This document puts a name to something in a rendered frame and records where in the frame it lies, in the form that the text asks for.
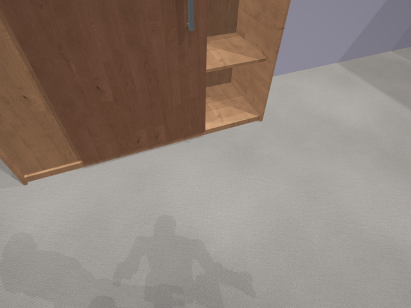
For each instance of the wardrobe door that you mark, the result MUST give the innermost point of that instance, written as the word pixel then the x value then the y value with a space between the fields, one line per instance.
pixel 31 132
pixel 121 74

